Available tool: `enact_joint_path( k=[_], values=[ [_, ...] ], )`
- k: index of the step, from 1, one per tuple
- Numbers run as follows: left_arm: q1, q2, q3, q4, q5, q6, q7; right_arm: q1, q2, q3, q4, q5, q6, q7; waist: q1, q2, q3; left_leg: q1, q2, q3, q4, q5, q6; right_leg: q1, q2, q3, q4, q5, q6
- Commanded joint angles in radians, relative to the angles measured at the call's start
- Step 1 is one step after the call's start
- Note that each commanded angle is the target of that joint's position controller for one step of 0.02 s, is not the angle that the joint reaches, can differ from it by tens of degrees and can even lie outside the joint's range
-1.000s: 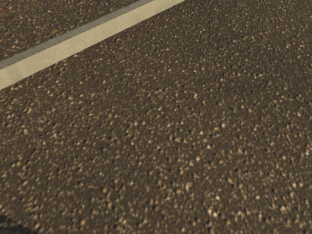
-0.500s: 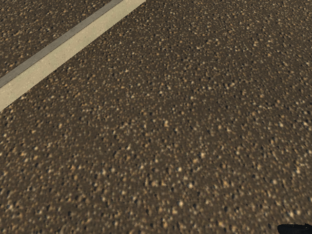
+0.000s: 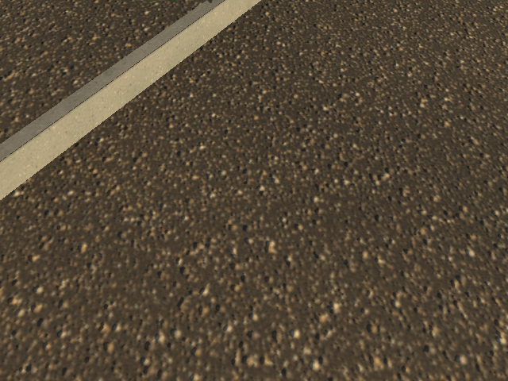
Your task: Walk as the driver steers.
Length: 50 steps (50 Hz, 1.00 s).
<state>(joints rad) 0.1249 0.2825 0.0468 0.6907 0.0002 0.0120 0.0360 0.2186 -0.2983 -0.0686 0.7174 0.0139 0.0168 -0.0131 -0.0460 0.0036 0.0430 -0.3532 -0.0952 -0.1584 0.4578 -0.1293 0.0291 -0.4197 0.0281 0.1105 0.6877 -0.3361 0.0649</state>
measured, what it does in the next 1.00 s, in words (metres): steps on the spot: right foot, then left foot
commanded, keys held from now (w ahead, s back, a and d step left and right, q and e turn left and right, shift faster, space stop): q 0.48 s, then e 0.52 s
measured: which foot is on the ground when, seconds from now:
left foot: down 0.00-0.06, up 0.08-0.46, down 0.48-1.00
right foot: up 0.00-0.04, down 0.06-0.48, up 0.50-0.98, down 1.00-1.00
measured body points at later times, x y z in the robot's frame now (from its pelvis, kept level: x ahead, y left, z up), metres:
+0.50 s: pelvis +0.01 +0.01 -0.01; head +0.04 +0.03 +0.44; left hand +0.05 +0.33 -0.12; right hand +0.26 -0.21 -0.09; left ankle -0.02 +0.11 -0.74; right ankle +0.05 -0.13 -0.73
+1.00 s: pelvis +0.00 +0.00 -0.01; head +0.04 -0.02 +0.44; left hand +0.07 +0.31 -0.10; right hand +0.21 -0.24 -0.12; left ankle -0.02 +0.11 -0.74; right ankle -0.01 -0.10 -0.74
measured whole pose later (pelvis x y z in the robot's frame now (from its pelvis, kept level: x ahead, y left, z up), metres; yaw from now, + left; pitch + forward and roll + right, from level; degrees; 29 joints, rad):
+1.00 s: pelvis +0.00 +0.00 -0.01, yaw +9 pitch +0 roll +2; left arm 0.19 0.30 0.07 0.75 -0.02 0.05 0.00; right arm 0.09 -0.29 -0.07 0.75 0.01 0.04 -0.03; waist 0.02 0.02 0.06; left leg -0.25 0.05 0.17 0.55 -0.29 0.01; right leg -0.24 -0.03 -0.05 0.59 -0.32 0.00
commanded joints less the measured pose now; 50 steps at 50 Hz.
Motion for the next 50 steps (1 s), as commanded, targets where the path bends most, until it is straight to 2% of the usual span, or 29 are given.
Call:
enact_joint_path(
  k=[1,2,3,4,5,6,7,8,9,12,16,20,22,23,24,25,26,27,28,29,30,32,34,38,41,45,47,49,50],
  values=[
    [0.071,0.083,0.032,-0.044,-0.004,-0.031,-0.010,-0.069,-0.156,-0.044,-0.089,0.006,0.008,-0.015,0.062,0.151,-0.133,0.065,0.213,-0.303,-0.105,0.014,0.151,0.137,0.021,-0.029,-0.163,0.085,-0.021],
    [0.096,0.090,0.037,-0.035,-0.004,-0.039,-0.014,-0.071,-0.147,-0.042,-0.091,0.011,0.014,-0.018,0.079,0.144,-0.132,0.046,0.187,-0.298,-0.073,0.003,0.124,0.206,0.009,-0.038,-0.272,0.160,-0.037],
    [0.117,0.138,0.051,-0.036,0.006,-0.042,-0.011,-0.044,-0.115,-0.032,-0.092,0.010,0.016,-0.019,0.074,0.087,-0.150,-0.016,0.143,-0.260,0.007,-0.111,0.075,0.302,-0.102,0.034,-0.329,0.194,-0.078],
    [0.086,0.221,0.067,-0.053,0.032,-0.034,-0.004,-0.016,-0.061,-0.018,-0.106,0.003,0.013,-0.019,0.033,-0.163,-0.128,-0.174,0.008,-0.084,0.225,-0.351,0.010,0.352,-0.313,0.262,-0.391,0.284,-0.189],
    [0.077,0.215,0.068,-0.054,0.062,-0.033,-0.010,-0.007,-0.125,-0.038,-0.118,-0.003,0.002,-0.018,0.035,-0.274,-0.115,-0.231,-0.018,0.016,0.458,-0.506,-0.035,0.266,-0.437,0.404,-0.416,0.397,-0.319],
    [0.033,0.162,0.052,-0.072,0.050,-0.037,-0.008,0.028,-0.181,-0.058,-0.096,-0.005,0.002,-0.015,0.021,-0.192,-0.104,-0.229,0.027,0.001,0.600,-0.460,-0.063,0.251,-0.417,0.346,-0.404,0.415,-0.332],
    [-0.010,0.122,0.043,-0.077,0.033,-0.038,-0.006,0.048,-0.188,-0.067,-0.070,0.001,0.011,-0.016,0.008,-0.138,-0.086,-0.238,0.038,0.011,0.658,-0.401,-0.081,0.251,-0.349,0.239,-0.382,0.404,-0.287],
    [-0.035,0.110,0.039,-0.082,0.018,-0.037,-0.003,0.062,-0.168,-0.067,-0.053,0.001,0.024,-0.022,0.003,-0.119,-0.080,-0.258,0.046,0.023,0.704,-0.351,-0.099,0.271,-0.299,0.168,-0.365,0.390,-0.252],
    [-0.036,0.106,0.036,-0.079,0.010,-0.035,-0.001,0.056,-0.148,-0.061,-0.056,0.001,0.034,-0.022,0.015,-0.125,-0.068,-0.278,0.051,0.031,0.742,-0.320,-0.117,0.278,-0.291,0.126,-0.357,0.454,-0.254],
    [0.015,0.121,0.042,-0.061,0.017,-0.020,0.008,-0.024,-0.099,-0.042,-0.104,0.013,0.036,-0.012,0.057,-0.151,-0.074,-0.287,0.078,0.097,0.648,-0.264,-0.147,0.333,-0.270,0.034,-0.357,0.529,-0.275],
    [0.031,0.169,0.063,-0.049,0.013,-0.003,0.009,-0.077,-0.075,-0.025,-0.149,0.008,0.035,0.008,0.088,-0.177,-0.112,-0.173,0.122,0.146,0.444,-0.271,-0.141,0.358,-0.307,-0.015,-0.349,0.540,-0.290],
    [0.025,0.198,0.076,-0.037,-0.007,-0.003,-0.007,-0.067,-0.099,-0.032,-0.164,0.008,0.043,0.025,0.082,-0.193,-0.117,-0.052,0.114,0.200,0.267,-0.247,-0.098,0.338,-0.338,-0.044,-0.321,0.541,-0.280],
    [0.003,0.202,0.079,-0.031,-0.027,-0.006,-0.010,-0.021,-0.098,-0.038,-0.154,0.007,0.048,0.033,0.043,-0.181,-0.116,0.046,0.098,0.227,0.088,-0.132,-0.051,0.310,-0.332,-0.076,-0.260,0.508,-0.238],
    [0.023,0.181,0.075,-0.017,-0.033,-0.009,-0.010,0.016,-0.110,-0.047,-0.140,0.004,0.047,0.031,0.027,-0.153,-0.122,0.143,0.077,0.223,-0.019,-0.036,-0.017,0.261,-0.305,-0.114,-0.195,0.438,-0.188],
    [0.078,0.140,0.065,0.003,-0.016,-0.014,-0.015,0.052,-0.165,-0.065,-0.136,0.004,0.045,0.020,0.030,-0.014,-0.139,0.299,0.142,0.098,-0.083,0.182,0.029,0.126,-0.245,-0.198,-0.038,0.263,-0.102],
    [0.082,0.059,0.031,-0.040,0.046,-0.016,-0.025,0.044,-0.277,-0.082,-0.168,-0.008,0.041,0.001,0.067,0.332,-0.152,0.450,0.430,-0.270,-0.058,0.608,0.179,-0.179,-0.103,-0.259,0.266,-0.305,0.006],
    [-0.011,0.115,0.047,-0.053,0.025,-0.016,-0.013,0.064,-0.222,-0.063,-0.174,-0.045,0.018,0.011,-0.027,0.235,-0.205,0.342,0.509,-0.303,-0.087,0.570,0.325,-0.209,-0.068,-0.111,0.430,-0.365,0.015],
    [-0.020,0.146,0.058,-0.040,-0.005,-0.007,-0.009,0.026,-0.175,-0.044,-0.161,-0.051,-0.001,0.016,-0.007,0.155,-0.165,0.292,0.447,-0.193,-0.100,0.479,0.294,-0.194,-0.094,-0.080,0.480,-0.300,0.005],
    [0.006,0.138,0.059,-0.016,-0.011,0.001,-0.005,-0.036,-0.130,-0.030,-0.149,-0.039,-0.013,0.015,0.027,0.128,-0.139,0.266,0.380,-0.113,-0.105,0.375,0.232,-0.182,-0.107,-0.067,0.453,-0.223,-0.001],
    [0.031,0.129,0.058,0.015,-0.004,0.009,0.000,-0.080,-0.085,-0.012,-0.143,-0.029,-0.018,0.013,0.044,0.114,-0.131,0.250,0.342,-0.060,-0.106,0.333,0.190,-0.155,-0.117,-0.061,0.421,-0.158,0.004],
    [0.062,0.120,0.056,0.034,0.002,0.016,-0.001,-0.113,-0.054,0.004,-0.131,-0.027,-0.023,0.009,0.066,0.126,-0.126,0.204,0.315,-0.007,-0.111,0.374,0.178,-0.088,-0.114,-0.062,0.406,-0.086,0.016],
    [0.106,0.098,0.049,0.061,-0.009,0.018,-0.008,-0.122,-0.024,0.017,-0.105,-0.043,-0.030,0.005,0.080,0.136,-0.126,0.177,0.288,0.060,-0.127,0.346,0.168,0.002,-0.106,-0.062,0.319,-0.019,0.029],
    [0.072,0.088,0.037,0.056,-0.013,0.018,-0.012,-0.132,-0.042,0.012,-0.088,-0.048,-0.031,-0.001,0.057,0.132,-0.098,0.182,0.288,0.074,-0.137,0.248,0.163,0.042,-0.109,-0.063,0.174,-0.006,0.028],
    [0.037,0.133,0.043,0.024,-0.019,0.023,-0.009,-0.102,-0.131,-0.019,-0.052,-0.033,-0.010,-0.012,0.015,0.122,-0.050,0.223,0.373,-0.011,-0.144,0.154,0.219,-0.001,-0.100,-0.090,0.129,-0.109,0.019],
    [0.047,0.120,0.042,0.017,-0.020,0.027,-0.009,-0.109,-0.133,-0.026,-0.041,-0.025,-0.001,-0.017,0.015,0.097,-0.038,0.257,0.417,-0.036,-0.140,0.205,0.242,-0.044,-0.106,-0.095,0.159,-0.155,0.012],
    [0.068,0.098,0.039,0.012,-0.022,0.031,-0.023,-0.144,-0.132,-0.034,-0.037,-0.023,0.008,-0.021,0.035,0.094,-0.083,0.285,0.421,0.029,-0.099,0.368,0.233,0.013,-0.095,-0.132,0.111,-0.151,-0.007],
    [0.087,0.094,0.040,0.011,-0.024,0.033,-0.035,-0.160,-0.139,-0.040,-0.033,-0.014,0.014,-0.023,0.054,0.103,-0.105,0.286,0.412,0.073,-0.063,0.391,0.208,0.074,-0.078,-0.161,0.014,-0.088,-0.028],
    [0.140,0.101,0.046,0.024,-0.021,0.032,-0.045,-0.164,-0.140,-0.044,-0.019,0.005,0.022,-0.026,0.091,0.102,-0.116,0.239,0.371,0.142,0.019,0.294,0.135,0.194,-0.046,-0.187,-0.201,0.104,-0.075],
    [0.152,0.156,0.062,0.020,-0.013,0.031,-0.039,-0.118,-0.115,-0.042,-0.002,0.004,0.020,-0.023,0.082,-0.003,-0.110,0.137,0.305,0.217,0.149,0.109,0.046,0.294,-0.090,-0.071,-0.306,0.312,-0.125]
  ],
)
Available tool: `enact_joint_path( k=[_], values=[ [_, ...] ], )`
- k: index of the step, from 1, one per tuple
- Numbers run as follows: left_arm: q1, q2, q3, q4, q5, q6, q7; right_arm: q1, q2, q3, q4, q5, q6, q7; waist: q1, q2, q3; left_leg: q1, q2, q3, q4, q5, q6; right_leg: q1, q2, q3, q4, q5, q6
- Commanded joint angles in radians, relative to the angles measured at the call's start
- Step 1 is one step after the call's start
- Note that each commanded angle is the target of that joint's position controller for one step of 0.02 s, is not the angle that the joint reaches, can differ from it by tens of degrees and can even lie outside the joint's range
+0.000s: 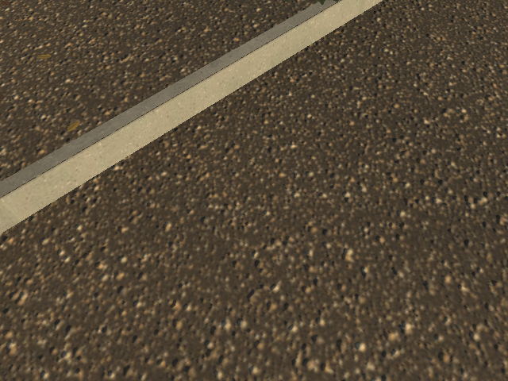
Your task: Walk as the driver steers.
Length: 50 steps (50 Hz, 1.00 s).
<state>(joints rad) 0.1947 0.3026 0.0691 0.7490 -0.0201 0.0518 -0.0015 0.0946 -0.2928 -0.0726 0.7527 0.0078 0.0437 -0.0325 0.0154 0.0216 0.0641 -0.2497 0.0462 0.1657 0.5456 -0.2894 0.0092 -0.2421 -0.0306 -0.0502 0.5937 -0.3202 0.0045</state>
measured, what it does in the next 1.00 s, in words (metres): steps on the spot: left foot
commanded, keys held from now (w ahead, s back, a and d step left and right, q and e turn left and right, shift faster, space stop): e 0.36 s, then q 0.54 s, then w+q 0.10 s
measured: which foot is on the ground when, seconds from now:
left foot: down 0.00-0.00, up 0.02-0.50, down 0.52-0.84, up 0.86-1.00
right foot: down 0.00-1.00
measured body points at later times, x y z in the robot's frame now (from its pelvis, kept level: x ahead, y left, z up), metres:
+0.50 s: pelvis +0.00 +0.00 +0.01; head +0.03 -0.02 +0.46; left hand +0.23 +0.23 -0.08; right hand +0.07 -0.32 -0.10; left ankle +0.05 +0.13 -0.72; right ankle -0.02 -0.10 -0.73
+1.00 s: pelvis +0.01 +0.02 +0.01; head +0.05 +0.01 +0.46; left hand +0.12 +0.31 -0.10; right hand +0.17 -0.28 -0.09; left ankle +0.01 +0.14 -0.67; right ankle -0.02 -0.10 -0.73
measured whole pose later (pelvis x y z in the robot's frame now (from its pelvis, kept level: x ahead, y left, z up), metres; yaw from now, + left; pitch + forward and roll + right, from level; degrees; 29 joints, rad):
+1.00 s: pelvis +0.01 +0.02 +0.01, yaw +0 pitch +1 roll -1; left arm 0.23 0.30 0.07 0.74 0.00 0.00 0.04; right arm 0.14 -0.35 -0.08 0.72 0.03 0.05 0.01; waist 0.03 0.02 0.05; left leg -0.47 0.00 -0.03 0.98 -0.43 -0.05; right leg -0.16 -0.01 -0.05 0.43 -0.28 -0.02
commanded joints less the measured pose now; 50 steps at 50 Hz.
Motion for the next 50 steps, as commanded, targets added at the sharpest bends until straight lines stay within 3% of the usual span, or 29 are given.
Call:
enact_joint_path(
  k=[1,2,3,4,5,6,9,18,21,23,25,26,27,28,29,30,33,37,40,41,42,43,44,45,46,48,50],
  values=[
    [0.099,0.266,0.070,-0.058,0.008,-0.013,0.018,-0.018,-0.060,-0.020,-0.078,-0.042,-0.015,0.003,-0.010,-0.318,-0.133,-0.263,0.007,-0.005,0.340,-0.183,-0.052,0.273,-0.284,0.447,-0.216,0.718,-0.203],
    [0.114,0.251,0.060,-0.078,0.046,-0.034,0.007,-0.130,-0.077,-0.023,-0.111,-0.034,-0.022,-0.003,0.068,-0.267,-0.157,-0.363,-0.082,-0.158,0.544,-0.426,-0.072,0.226,-0.380,0.573,-0.253,0.758,-0.371],
    [0.080,0.229,0.053,-0.084,0.050,-0.056,0.001,-0.120,-0.107,-0.034,-0.103,-0.014,-0.022,-0.002,0.046,-0.154,-0.145,-0.391,-0.053,-0.221,0.631,-0.379,-0.066,0.223,-0.335,0.498,-0.259,0.698,-0.360],
    [0.027,0.210,0.051,-0.086,0.032,-0.069,0.004,-0.091,-0.115,-0.040,-0.086,-0.004,-0.021,-0.003,0.011,-0.114,-0.120,-0.409,-0.034,-0.235,0.632,-0.281,-0.061,0.221,-0.273,0.420,-0.247,0.632,-0.300],
    [-0.010,0.185,0.044,-0.092,0.014,-0.071,0.008,-0.068,-0.122,-0.044,-0.066,-0.009,-0.020,-0.009,-0.003,-0.087,-0.112,-0.418,-0.023,-0.243,0.606,-0.217,-0.066,0.225,-0.237,0.387,-0.244,0.592,-0.257],
    [-0.028,0.169,0.036,-0.097,0.002,-0.068,0.016,-0.056,-0.129,-0.048,-0.060,-0.014,-0.019,-0.014,-0.014,-0.098,-0.113,-0.399,-0.020,-0.247,0.594,-0.161,-0.076,0.218,-0.213,0.366,-0.246,0.602,-0.240],
    [-0.007,0.163,0.032,-0.107,0.007,-0.057,0.026,-0.026,-0.110,-0.045,-0.051,-0.003,-0.025,-0.010,-0.014,-0.118,-0.142,-0.353,-0.047,-0.240,0.568,-0.077,-0.100,0.224,-0.176,0.345,-0.251,0.615,-0.239],
    [-0.020,0.202,0.046,-0.130,0.011,-0.033,0.034,-0.058,-0.106,-0.040,-0.063,0.000,-0.048,-0.005,0.016,-0.172,-0.097,-0.244,-0.073,-0.271,0.235,-0.060,-0.120,0.128,-0.136,0.468,-0.248,0.330,-0.235],
    [-0.050,0.166,0.028,-0.133,0.023,-0.028,0.029,-0.010,-0.110,-0.035,-0.042,0.005,-0.057,0.009,0.019,-0.181,-0.141,-0.141,-0.048,-0.239,0.174,-0.056,-0.107,0.113,-0.149,0.447,-0.206,0.420,-0.230],
    [-0.062,0.120,0.005,-0.119,0.028,-0.026,0.027,0.004,-0.089,-0.023,-0.037,0.002,-0.062,0.021,0.012,-0.171,-0.151,-0.052,-0.032,-0.225,0.079,-0.026,-0.091,0.091,-0.145,0.435,-0.179,0.466,-0.218],
    [-0.054,0.063,-0.023,-0.087,0.027,-0.032,0.023,0.037,-0.050,-0.005,-0.019,-0.012,-0.072,0.036,-0.026,-0.132,-0.136,0.113,-0.022,-0.223,-0.204,0.229,-0.058,0.037,-0.099,0.392,-0.178,0.362,-0.153],
    [-0.004,0.057,-0.026,-0.067,0.049,-0.043,0.020,0.029,-0.093,-0.007,-0.023,-0.024,-0.075,0.034,0.005,-0.069,-0.136,0.181,0.040,-0.310,-0.202,0.393,-0.030,0.007,-0.049,0.345,-0.148,0.243,-0.102],
    [0.076,0.080,-0.019,-0.053,0.070,-0.054,0.017,-0.003,-0.173,-0.016,-0.041,-0.026,-0.074,0.030,0.082,0.070,-0.132,0.176,0.127,-0.409,-0.156,0.571,0.038,-0.008,0.037,0.261,-0.100,0.053,-0.054],
    [0.062,0.087,-0.016,-0.049,0.067,-0.056,0.021,-0.038,-0.150,-0.009,-0.036,-0.025,-0.073,0.034,0.084,0.119,-0.119,0.061,0.147,-0.443,-0.176,0.411,0.118,0.051,0.051,0.211,-0.137,0.017,-0.011],
    [0.000,0.125,-0.007,-0.049,0.061,-0.056,0.028,-0.048,-0.143,-0.010,-0.042,-0.013,-0.073,0.039,0.046,0.112,-0.081,0.019,0.111,-0.447,-0.197,0.275,0.116,0.066,0.057,0.192,-0.129,0.044,0.005],
    [-0.040,0.138,0.001,-0.053,0.050,-0.052,0.036,-0.032,-0.153,-0.011,-0.035,-0.008,-0.075,0.039,0.023,0.112,-0.077,0.013,0.098,-0.454,-0.205,0.231,0.103,0.064,0.062,0.177,-0.104,0.068,0.005],
    [-0.044,0.115,0.004,-0.063,0.038,-0.042,0.047,0.003,-0.179,-0.015,-0.029,0.005,-0.078,0.030,0.011,0.154,-0.076,0.027,0.102,-0.521,-0.196,0.245,0.117,0.034,0.071,0.151,-0.076,0.067,0.003],
    [-0.020,0.088,0.014,-0.057,0.028,-0.057,0.041,0.011,-0.179,-0.022,-0.049,0.014,-0.052,0.009,0.000,0.120,-0.114,0.040,0.089,-0.569,-0.142,0.311,0.138,0.022,0.076,0.122,-0.067,0.069,-0.001],
    [0.011,0.109,0.030,-0.049,0.027,-0.061,0.033,-0.012,-0.166,-0.023,-0.084,0.020,-0.032,0.002,-0.003,0.013,-0.124,-0.043,0.009,-0.505,-0.046,0.276,0.092,0.088,0.022,0.163,-0.136,0.158,-0.041],
    [0.019,0.131,0.038,-0.049,0.030,-0.059,0.033,-0.010,-0.156,-0.021,-0.093,0.022,-0.029,0.003,-0.007,-0.061,-0.114,-0.108,-0.042,-0.440,0.027,0.210,0.057,0.121,-0.038,0.222,-0.183,0.207,-0.080],
    [0.032,0.154,0.045,-0.052,0.037,-0.058,0.033,0.000,-0.145,-0.018,-0.095,0.021,-0.025,0.006,-0.002,-0.144,-0.096,-0.205,-0.100,-0.359,0.128,0.095,0.014,0.169,-0.148,0.324,-0.231,0.312,-0.149],
    [0.019,0.163,0.045,-0.060,0.045,-0.060,0.037,0.017,-0.134,-0.018,-0.100,0.014,-0.024,0.012,-0.005,-0.243,-0.100,-0.274,-0.118,-0.286,0.293,-0.193,-0.015,0.189,-0.297,0.438,-0.267,0.460,-0.247],
    [0.006,0.143,0.035,-0.079,0.048,-0.064,0.043,0.016,-0.169,-0.033,-0.101,0.011,-0.024,0.016,0.002,-0.206,-0.097,-0.323,-0.082,-0.278,0.516,-0.347,-0.040,0.176,-0.385,0.480,-0.273,0.586,-0.318],
    [-0.023,0.132,0.029,-0.091,0.042,-0.067,0.050,0.030,-0.180,-0.044,-0.095,0.015,-0.019,0.022,-0.018,-0.121,-0.088,-0.332,-0.055,-0.293,0.612,-0.332,-0.052,0.156,-0.375,0.426,-0.260,0.614,-0.314],
    [-0.044,0.139,0.031,-0.091,0.028,-0.068,0.052,0.039,-0.155,-0.037,-0.092,0.021,-0.011,0.027,-0.031,-0.082,-0.076,-0.353,-0.020,-0.279,0.575,-0.257,-0.060,0.165,-0.325,0.346,-0.276,0.472,-0.266],
    [0.007,0.166,0.040,-0.071,0.015,-0.068,0.054,-0.037,-0.107,-0.014,-0.116,0.021,-0.009,0.039,0.031,-0.112,-0.043,-0.401,0.007,-0.225,0.480,-0.137,-0.073,0.206,-0.260,0.272,-0.340,0.174,-0.229],
    [0.032,0.175,0.043,-0.066,0.016,-0.066,0.051,-0.070,-0.097,-0.003,-0.144,0.024,-0.017,0.059,0.057,-0.145,-0.041,-0.355,0.011,-0.180,0.372,-0.115,-0.071,0.206,-0.232,0.222,-0.373,0.028,-0.216]
  ],
)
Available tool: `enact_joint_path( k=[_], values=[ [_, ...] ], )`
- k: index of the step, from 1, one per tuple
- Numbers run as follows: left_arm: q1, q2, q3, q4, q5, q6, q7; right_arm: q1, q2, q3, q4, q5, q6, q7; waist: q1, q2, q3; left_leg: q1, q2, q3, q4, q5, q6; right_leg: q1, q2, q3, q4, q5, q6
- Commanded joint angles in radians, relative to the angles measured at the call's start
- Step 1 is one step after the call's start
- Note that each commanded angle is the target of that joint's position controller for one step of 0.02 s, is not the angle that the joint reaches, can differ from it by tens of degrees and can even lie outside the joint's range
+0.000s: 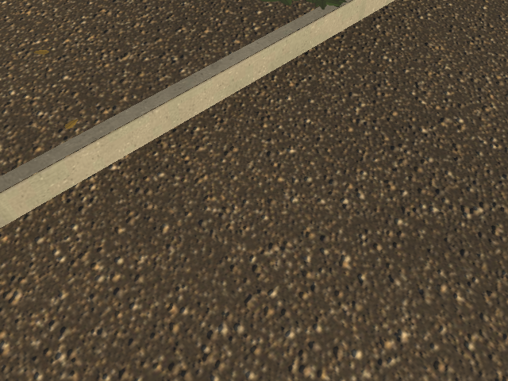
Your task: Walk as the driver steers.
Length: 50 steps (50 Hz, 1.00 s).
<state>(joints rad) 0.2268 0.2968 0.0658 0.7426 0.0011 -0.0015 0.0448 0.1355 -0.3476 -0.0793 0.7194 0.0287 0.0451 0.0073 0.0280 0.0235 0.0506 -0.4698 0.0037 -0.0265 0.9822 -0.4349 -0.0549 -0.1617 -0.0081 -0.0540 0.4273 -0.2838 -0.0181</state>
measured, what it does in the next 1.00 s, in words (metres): walks ahead: left foot, then right foot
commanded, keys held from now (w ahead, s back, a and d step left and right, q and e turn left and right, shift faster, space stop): w+q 0.16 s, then w+e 0.84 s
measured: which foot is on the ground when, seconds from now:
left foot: up 0.00-0.14, down 0.16-0.66, up 0.68-1.00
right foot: down 0.00-0.16, up 0.18-0.64, down 0.66-1.00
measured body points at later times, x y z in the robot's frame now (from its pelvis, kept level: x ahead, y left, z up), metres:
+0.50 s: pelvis +0.16 +0.08 +0.00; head +0.18 +0.10 +0.45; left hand +0.30 +0.35 -0.11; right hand +0.23 -0.19 -0.11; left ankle +0.03 +0.15 -0.74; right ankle +0.36 -0.06 -0.68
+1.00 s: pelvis +0.45 +0.08 +0.00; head +0.49 +0.06 +0.45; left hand +0.59 +0.35 -0.10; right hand +0.61 -0.21 -0.08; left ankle +0.66 +0.22 -0.69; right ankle +0.39 -0.01 -0.74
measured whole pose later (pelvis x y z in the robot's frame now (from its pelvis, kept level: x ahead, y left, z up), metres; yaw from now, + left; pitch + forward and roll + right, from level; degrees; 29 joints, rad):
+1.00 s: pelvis +0.45 +0.08 +0.00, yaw -13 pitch +2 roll -1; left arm 0.31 0.30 0.06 0.70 -0.02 -0.04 0.00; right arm 0.10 -0.30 -0.01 0.63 -0.01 -0.10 0.00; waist 0.07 0.04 0.04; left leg -0.64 0.08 -0.12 0.65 -0.01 -0.09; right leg -0.16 0.12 0.15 0.39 -0.25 -0.07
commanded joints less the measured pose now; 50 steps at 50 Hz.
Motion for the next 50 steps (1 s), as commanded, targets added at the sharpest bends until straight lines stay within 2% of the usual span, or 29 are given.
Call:
enact_joint_path(
  k=[1,4,6,7,8,9,10,11,12,13,15,18,21,26,28,30,31,32,33,34,35,36,37,38,39,41,44,47,50],
  values=[
    [0.006,0.190,0.049,-0.060,-0.007,-0.016,0.000,-0.124,-0.036,0.009,-0.123,0.003,-0.024,0.028,0.053,-0.152,-0.030,-0.098,0.055,0.029,-0.132,0.028,0.002,0.120,-0.254,0.200,-0.214,-0.025,-0.187],
    [0.018,0.223,0.061,-0.053,-0.021,-0.026,-0.025,-0.100,-0.051,0.010,-0.131,0.002,-0.037,0.036,0.042,-0.156,-0.033,0.055,0.027,0.097,-0.302,0.047,0.041,0.055,-0.264,0.136,-0.205,-0.046,-0.173],
    [-0.008,0.218,0.059,-0.052,-0.036,-0.031,-0.038,0.007,-0.060,0.000,-0.095,0.001,-0.039,0.035,-0.023,-0.144,-0.043,0.226,-0.014,0.149,-0.441,0.139,0.073,-0.031,-0.256,0.079,-0.123,-0.059,-0.142],
    [-0.001,0.187,0.049,-0.050,-0.033,-0.037,-0.043,0.097,-0.086,-0.016,-0.063,0.004,-0.038,0.028,-0.061,-0.114,-0.070,0.371,-0.045,0.155,-0.470,0.140,0.096,-0.110,-0.228,0.029,-0.016,-0.025,-0.112],
    [-0.007,0.130,0.029,-0.056,-0.014,-0.045,-0.047,0.237,-0.142,-0.046,-0.031,0.013,-0.038,0.017,-0.125,-0.009,-0.128,0.569,0.003,0.034,-0.509,0.125,0.141,-0.237,-0.170,-0.063,0.246,0.016,-0.052],
    [-0.065,0.030,-0.006,-0.142,0.020,-0.064,-0.050,0.314,-0.271,-0.065,-0.044,-0.004,-0.051,0.003,-0.131,0.300,-0.159,0.737,0.307,-0.552,-0.667,-0.007,0.314,-0.610,-0.019,-0.091,0.647,-0.300,0.040],
    [-0.099,0.105,0.009,-0.146,-0.020,-0.088,-0.053,0.309,-0.211,-0.044,-0.057,-0.014,-0.082,0.013,-0.165,0.158,-0.172,0.689,0.403,-0.734,-0.784,-0.128,0.426,-0.719,-0.010,0.092,0.787,-0.319,0.038],
    [-0.103,0.147,0.021,-0.147,-0.053,-0.096,-0.061,0.264,-0.151,-0.025,-0.054,-0.018,-0.101,0.016,-0.132,0.136,-0.064,0.635,0.386,-0.627,-0.790,-0.129,0.400,-0.773,-0.063,0.106,0.810,-0.234,0.015],
    [-0.086,0.158,0.024,-0.126,-0.047,-0.099,-0.064,0.225,-0.101,-0.009,-0.054,-0.017,-0.112,0.015,-0.110,0.108,-0.012,0.577,0.334,-0.493,-0.780,-0.071,0.352,-0.752,-0.104,0.099,0.777,-0.131,-0.001],
    [-0.075,0.151,0.024,-0.105,-0.026,-0.099,-0.063,0.174,-0.082,0.000,-0.059,-0.021,-0.114,0.013,-0.084,0.072,0.007,0.521,0.288,-0.394,-0.781,0.036,0.311,-0.708,-0.126,0.103,0.724,-0.051,-0.003],
    [-0.034,0.137,0.025,-0.077,-0.017,-0.088,-0.075,0.132,-0.076,0.006,-0.068,-0.036,-0.120,0.006,-0.050,0.092,0.009,0.444,0.231,-0.237,-0.814,0.275,0.268,-0.610,-0.136,0.091,0.675,0.076,0.010],
    [-0.032,0.096,0.012,-0.070,-0.023,-0.072,-0.080,0.159,-0.077,0.004,-0.051,-0.041,-0.131,-0.004,-0.053,0.040,0.001,0.441,0.205,-0.083,-0.834,0.501,0.255,-0.608,-0.114,0.093,0.602,0.199,0.038],
    [-0.103,0.060,-0.004,-0.095,-0.029,-0.074,-0.083,0.166,-0.078,0.006,-0.036,-0.044,-0.134,-0.011,-0.077,0.041,0.037,0.397,0.169,0.042,-0.870,0.502,0.219,-0.550,-0.070,0.088,0.383,0.341,0.042],
    [-0.235,0.029,-0.024,-0.150,-0.026,-0.087,-0.115,0.235,-0.102,-0.003,0.019,-0.025,-0.129,-0.022,-0.121,0.017,0.086,0.500,0.221,0.109,-0.870,0.608,0.196,-0.542,-0.040,0.034,0.168,0.391,-0.001],
    [-0.244,0.038,-0.021,-0.168,-0.026,-0.090,-0.129,0.237,-0.116,-0.007,0.028,-0.026,-0.116,-0.027,-0.104,0.030,0.058,0.579,0.237,0.133,-0.795,0.833,0.184,-0.522,-0.009,0.003,0.134,0.326,-0.034],
    [-0.192,0.072,-0.006,-0.169,-0.024,-0.082,-0.131,0.228,-0.143,-0.014,0.023,-0.027,-0.098,-0.041,-0.059,0.083,-0.024,0.649,0.240,0.156,-0.642,1.220,0.164,-0.436,0.051,-0.049,0.154,0.215,-0.074],
    [-0.112,0.104,0.011,-0.156,-0.025,-0.076,-0.128,0.225,-0.155,-0.016,0.018,-0.031,-0.087,-0.049,-0.012,0.103,-0.086,0.662,0.237,0.165,-0.511,1.358,0.156,-0.342,0.083,-0.065,0.164,0.164,-0.099],
    [0.019,0.149,0.034,-0.132,-0.028,-0.071,-0.117,0.214,-0.161,-0.017,0.010,-0.032,-0.079,-0.053,0.060,0.094,-0.162,0.591,0.222,0.177,-0.321,1.370,0.142,-0.146,0.110,-0.059,0.133,0.176,-0.133],
    [0.173,0.197,0.058,-0.109,-0.030,-0.062,-0.099,0.203,-0.152,-0.009,-0.007,-0.036,-0.086,-0.056,0.147,0.035,-0.245,0.370,0.191,0.176,-0.059,1.145,0.115,0.161,0.043,0.069,0.098,0.202,-0.183],
    [0.213,0.297,0.076,-0.107,-0.024,-0.063,-0.089,0.331,0.006,0.038,-0.054,-0.062,-0.114,-0.032,0.037,-0.244,-0.367,-0.119,-0.018,0.121,0.370,0.091,0.040,0.586,-0.257,0.622,0.105,0.092,-0.391],
    [0.231,0.220,0.061,-0.117,-0.025,-0.067,-0.082,0.257,-0.060,0.036,-0.058,-0.032,-0.157,-0.011,0.101,-0.161,-0.501,-0.248,-0.080,-0.098,0.523,-0.123,0.044,0.651,-0.332,0.925,-0.073,-0.061,-0.451],
    [0.186,0.185,0.050,-0.115,-0.017,-0.069,-0.076,0.138,-0.109,0.021,-0.102,0.012,-0.181,0.004,0.112,-0.105,-0.321,-0.332,-0.011,-0.128,0.485,-0.033,0.066,0.529,-0.296,0.766,-0.125,-0.065,-0.376],
    [0.118,0.162,0.042,-0.124,-0.019,-0.071,-0.074,0.099,-0.099,0.030,-0.121,0.010,-0.195,0.004,0.064,-0.011,-0.204,-0.311,0.036,-0.113,0.381,0.040,0.077,0.356,-0.253,0.646,-0.142,-0.006,-0.337],
    [0.054,0.139,0.034,-0.137,-0.018,-0.072,-0.074,0.087,-0.089,0.028,-0.118,-0.014,-0.196,-0.001,0.016,0.035,-0.116,-0.267,0.063,-0.094,0.285,0.066,0.070,0.201,-0.208,0.562,-0.161,0.112,-0.313],
    [0.014,0.119,0.026,-0.151,-0.006,-0.073,-0.070,0.110,-0.097,0.020,-0.113,-0.029,-0.186,-0.004,-0.023,0.010,-0.088,-0.198,0.085,-0.094,0.242,0.091,0.060,0.094,-0.173,0.495,-0.185,0.207,-0.308],
    [-0.020,0.123,0.028,-0.155,-0.007,-0.073,-0.062,0.154,-0.082,0.023,-0.103,-0.043,-0.161,-0.005,-0.061,-0.036,-0.062,-0.138,0.099,-0.066,0.168,0.109,0.021,-0.037,-0.143,0.432,-0.220,0.304,-0.316],
    [-0.008,0.158,0.036,-0.135,-0.013,-0.074,-0.047,0.096,-0.037,0.042,-0.125,-0.055,-0.144,-0.014,-0.051,-0.056,-0.030,-0.090,0.089,-0.018,-0.031,0.221,-0.031,-0.183,-0.090,0.322,-0.226,0.357,-0.290],
    [0.040,0.171,0.041,-0.112,-0.024,-0.061,-0.036,-0.037,-0.008,0.054,-0.151,-0.046,-0.150,-0.009,0.015,-0.084,-0.037,-0.001,0.037,-0.005,-0.291,0.458,-0.042,-0.216,-0.035,0.282,-0.188,0.227,-0.226],
    [0.096,0.176,0.044,-0.090,-0.033,-0.048,-0.033,-0.089,-0.041,0.040,-0.166,-0.022,-0.160,-0.001,0.039,-0.111,-0.062,0.038,0.008,-0.040,-0.413,0.494,-0.035,-0.133,-0.068,0.367,-0.125,0.126,-0.196]
  ],
)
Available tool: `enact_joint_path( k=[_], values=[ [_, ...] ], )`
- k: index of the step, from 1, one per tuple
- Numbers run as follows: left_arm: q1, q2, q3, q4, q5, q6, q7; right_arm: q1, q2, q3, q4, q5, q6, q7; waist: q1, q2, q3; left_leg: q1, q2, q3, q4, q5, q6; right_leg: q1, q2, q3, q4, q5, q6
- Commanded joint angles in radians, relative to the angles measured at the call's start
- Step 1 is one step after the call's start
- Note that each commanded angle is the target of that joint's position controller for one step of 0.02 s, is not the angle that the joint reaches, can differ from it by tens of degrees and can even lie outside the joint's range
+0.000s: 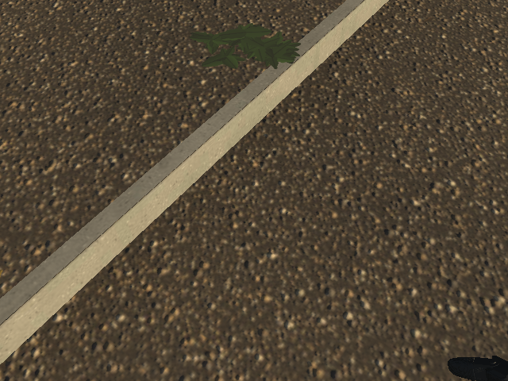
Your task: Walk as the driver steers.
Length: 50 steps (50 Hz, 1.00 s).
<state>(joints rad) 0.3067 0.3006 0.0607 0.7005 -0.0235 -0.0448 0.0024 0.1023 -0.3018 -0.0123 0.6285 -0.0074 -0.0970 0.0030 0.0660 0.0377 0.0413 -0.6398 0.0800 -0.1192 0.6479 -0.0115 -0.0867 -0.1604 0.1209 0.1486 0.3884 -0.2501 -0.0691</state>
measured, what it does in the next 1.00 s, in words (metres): walks ahead: left foot, then right foot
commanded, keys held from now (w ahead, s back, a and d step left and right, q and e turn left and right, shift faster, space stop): w+e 0.28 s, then w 0.24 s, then q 0.24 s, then no key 0.24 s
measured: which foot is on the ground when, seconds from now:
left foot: up 0.00-0.08, down 0.10-0.62, up 0.64-1.00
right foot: down 0.00-0.12, up 0.14-0.60, down 0.62-1.00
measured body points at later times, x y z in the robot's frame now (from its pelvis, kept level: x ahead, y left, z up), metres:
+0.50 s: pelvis +0.26 +0.03 +0.00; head +0.29 +0.02 +0.45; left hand +0.54 +0.19 -0.08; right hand +0.19 -0.25 -0.12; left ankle +0.20 +0.16 -0.74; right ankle +0.37 -0.16 -0.70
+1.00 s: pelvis +0.41 -0.04 +0.00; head +0.44 -0.05 +0.45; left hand +0.57 +0.20 -0.12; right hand +0.51 -0.33 -0.11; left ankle +0.49 +0.08 -0.73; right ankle +0.41 -0.15 -0.74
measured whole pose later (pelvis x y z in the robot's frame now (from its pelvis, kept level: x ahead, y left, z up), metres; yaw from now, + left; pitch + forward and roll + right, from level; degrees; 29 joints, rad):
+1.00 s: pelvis +0.41 -0.04 +0.00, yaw -8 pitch +0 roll -2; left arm 0.16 0.26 0.05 0.84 0.01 -0.03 0.00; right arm 0.17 -0.28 -0.04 0.75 -0.01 0.04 -0.02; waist 0.02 0.04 0.04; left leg -0.38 0.07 -0.02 0.62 -0.22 -0.04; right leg -0.22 0.00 -0.15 0.41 -0.19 -0.04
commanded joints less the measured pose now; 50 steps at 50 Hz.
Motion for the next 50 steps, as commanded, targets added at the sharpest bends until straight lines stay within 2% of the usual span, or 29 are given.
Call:
enact_joint_path(
  k=[1,3,4,5,6,7,8,9,10,12,14,18,22,26,27,28,29,30,31,32,33,34,36,37,39,41,44,48,50],
  values=[
    [0.019,0.166,0.048,-0.046,-0.010,-0.002,0.010,-0.052,-0.103,-0.036,-0.076,0.018,-0.022,0.005,-0.006,-0.136,-0.058,0.217,-0.066,0.034,-0.105,0.047,0.007,-0.098,-0.212,0.202,-0.054,0.062,-0.133],
    [0.008,0.158,0.048,-0.048,-0.004,0.003,0.010,-0.009,-0.130,-0.056,-0.068,0.023,-0.029,0.007,-0.042,-0.163,-0.065,0.270,-0.066,0.031,-0.132,-0.043,0.043,-0.054,-0.237,0.263,0.019,0.046,-0.106],
    [0.001,0.137,0.042,-0.051,0.000,0.005,0.008,0.057,-0.140,-0.067,-0.052,0.022,-0.032,0.004,-0.080,-0.166,-0.081,0.356,-0.066,0.045,-0.162,-0.067,0.070,-0.063,-0.219,0.262,0.077,0.048,-0.084],
    [0.010,0.085,0.024,-0.057,0.005,0.001,0.004,0.152,-0.170,-0.083,-0.043,0.011,-0.037,-0.002,-0.128,-0.135,-0.148,0.517,-0.001,-0.001,-0.175,-0.104,0.115,-0.106,-0.168,0.217,0.234,0.035,-0.047],
    [0.058,0.000,-0.003,-0.071,0.028,-0.002,0.000,0.284,-0.224,-0.096,-0.036,0.001,-0.033,-0.011,-0.153,0.049,-0.291,0.754,0.199,-0.210,-0.189,-0.181,0.174,-0.228,-0.082,0.098,0.550,-0.230,0.001],
    [0.150,0.010,-0.008,-0.115,-0.016,-0.013,-0.002,0.328,-0.291,-0.114,0.004,-0.012,-0.019,0.004,-0.090,0.389,-0.324,0.914,0.370,-0.733,-0.347,-0.527,0.322,-0.569,-0.027,0.011,0.830,-0.376,0.036],
    [0.118,0.117,0.015,-0.081,-0.028,-0.008,0.006,0.276,-0.187,-0.094,-0.025,0.000,-0.018,0.008,-0.121,0.196,-0.219,0.841,0.336,-0.708,-0.390,-0.692,0.299,-0.645,-0.096,0.043,0.941,-0.280,0.055],
    [0.020,0.152,0.028,-0.093,-0.016,-0.001,0.006,0.241,-0.140,-0.080,-0.027,0.004,-0.012,0.002,-0.140,0.108,-0.123,0.748,0.293,-0.513,-0.381,-0.599,0.260,-0.655,-0.125,0.011,0.956,-0.185,0.061],
    [-0.020,0.138,0.027,-0.098,-0.004,0.005,0.007,0.203,-0.119,-0.072,-0.029,-0.005,-0.009,0.002,-0.127,0.039,-0.082,0.654,0.244,-0.371,-0.379,-0.425,0.244,-0.613,-0.157,-0.004,0.929,-0.116,0.067],
    [-0.046,0.112,0.031,-0.111,-0.002,0.009,-0.002,0.171,-0.091,-0.064,-0.009,-0.012,-0.009,-0.005,-0.101,0.076,-0.033,0.554,0.179,-0.191,-0.415,-0.234,0.234,-0.553,-0.204,-0.012,0.849,-0.049,0.072],
    [-0.046,0.078,0.025,-0.111,-0.005,0.020,-0.007,0.176,-0.082,-0.065,0.013,-0.004,-0.017,-0.007,-0.096,0.091,-0.028,0.538,0.164,-0.095,-0.447,-0.147,0.246,-0.539,-0.211,-0.040,0.808,-0.030,0.079],
    [-0.118,0.026,0.006,-0.129,0.007,0.018,-0.009,0.213,-0.117,-0.078,0.067,0.000,-0.019,0.000,-0.102,0.035,-0.011,0.568,0.182,-0.012,-0.486,-0.009,0.290,-0.577,-0.205,-0.031,0.613,0.045,0.088],
    [-0.234,0.005,-0.011,-0.144,0.009,-0.005,-0.034,0.220,-0.145,-0.082,0.107,0.019,-0.004,-0.001,-0.132,0.025,0.015,0.580,0.157,0.097,-0.498,0.051,0.275,-0.511,-0.197,-0.102,0.353,0.207,0.077],
    [-0.334,0.016,-0.014,-0.178,0.001,-0.018,-0.052,0.287,-0.174,-0.088,0.163,0.037,0.014,0.000,-0.150,0.037,0.040,0.648,0.191,0.110,-0.480,0.101,0.261,-0.457,-0.177,-0.148,0.216,0.187,0.042],
    [-0.345,0.025,-0.010,-0.184,0.006,-0.022,-0.054,0.288,-0.175,-0.087,0.174,0.040,0.022,-0.001,-0.141,0.043,0.046,0.664,0.193,0.104,-0.443,0.204,0.251,-0.430,-0.165,-0.153,0.181,0.157,0.028],
    [-0.317,0.042,-0.001,-0.181,0.013,-0.027,-0.054,0.284,-0.183,-0.087,0.181,0.042,0.030,-0.003,-0.112,0.055,0.021,0.682,0.185,0.105,-0.378,0.366,0.235,-0.363,-0.139,-0.166,0.143,0.140,0.011],
    [-0.224,0.070,0.015,-0.154,0.024,-0.033,-0.050,0.268,-0.191,-0.087,0.185,0.046,0.037,-0.006,-0.050,0.062,-0.042,0.675,0.157,0.123,-0.265,0.532,0.208,-0.215,-0.105,-0.186,0.087,0.197,-0.011],
    [-0.095,0.114,0.036,-0.113,0.036,-0.037,-0.042,0.262,-0.180,-0.080,0.182,0.045,0.036,-0.010,0.015,0.049,-0.131,0.606,0.106,0.148,-0.110,0.562,0.170,0.001,-0.101,-0.189,0.043,0.347,-0.037],
    [0.049,0.189,0.054,-0.085,0.059,-0.032,-0.024,0.251,-0.125,-0.057,0.146,0.014,0.026,-0.011,0.063,-0.036,-0.281,0.391,0.042,0.165,0.146,0.219,0.117,0.319,-0.282,-0.029,0.133,0.703,-0.091],
    [0.051,0.241,0.051,-0.095,0.077,-0.019,-0.014,0.406,-0.010,-0.016,0.146,-0.001,0.018,-0.001,-0.009,-0.286,-0.455,0.077,-0.108,0.122,0.506,-0.647,0.043,0.613,-0.595,0.345,0.145,0.967,-0.278],
    [0.070,0.172,0.044,-0.095,0.062,-0.008,-0.013,0.389,-0.124,-0.048,0.190,0.028,0.020,-0.005,0.048,-0.185,-0.516,0.084,-0.091,-0.037,0.615,-0.676,0.037,0.524,-0.571,0.336,0.113,0.928,-0.279],
    [0.004,0.134,0.029,-0.088,0.048,-0.008,-0.015,0.303,-0.151,-0.061,0.161,0.053,0.025,-0.006,0.028,-0.182,-0.358,0.006,-0.054,-0.017,0.626,-0.639,0.039,0.426,-0.515,0.175,0.093,0.924,-0.243],
    [-0.109,0.070,0.012,-0.070,0.029,-0.016,-0.020,0.257,-0.118,-0.063,0.163,0.030,0.050,-0.023,-0.040,-0.125,-0.194,0.023,0.005,0.030,0.530,-0.516,0.023,0.191,-0.431,0.042,0.007,0.772,-0.181],
    [-0.153,0.058,0.010,-0.063,0.035,-0.021,-0.022,0.281,-0.106,-0.066,0.171,0.028,0.074,-0.028,-0.078,-0.138,-0.163,0.115,0.017,0.039,0.510,-0.468,0.013,0.069,-0.408,-0.015,-0.046,0.732,-0.171],
    [-0.210,0.061,0.014,-0.050,0.052,-0.033,-0.022,0.310,-0.069,-0.066,0.168,0.023,0.108,-0.039,-0.117,-0.144,-0.143,0.212,0.003,0.062,0.481,-0.403,-0.005,-0.068,-0.403,-0.081,-0.109,0.695,-0.184],
    [-0.239,0.067,0.015,-0.025,0.055,-0.039,-0.016,0.279,-0.051,-0.064,0.144,0.013,0.122,-0.046,-0.128,-0.146,-0.118,0.237,0.007,0.060,0.367,-0.347,-0.004,-0.115,-0.394,-0.130,-0.137,0.647,-0.186],
    [-0.239,0.078,0.016,0.016,0.047,-0.028,-0.002,0.199,-0.026,-0.049,0.114,0.003,0.124,-0.035,-0.105,-0.145,-0.123,0.300,0.016,0.071,0.169,-0.233,0.015,-0.105,-0.374,-0.175,-0.144,0.551,-0.174],
    [-0.218,0.108,0.019,0.066,0.033,-0.001,-0.004,0.137,-0.062,-0.054,0.089,0.003,0.133,-0.024,-0.087,-0.130,-0.110,0.363,-0.004,0.101,0.009,-0.230,0.041,-0.076,-0.393,-0.137,-0.112,0.360,-0.166],
    [-0.221,0.084,0.007,0.085,0.015,0.008,-0.005,0.147,-0.068,-0.057,0.094,-0.007,0.133,-0.022,-0.110,-0.108,-0.097,0.471,-0.025,0.119,-0.167,-0.137,0.077,-0.107,-0.348,-0.140,-0.051,0.172,-0.106]
  ],
)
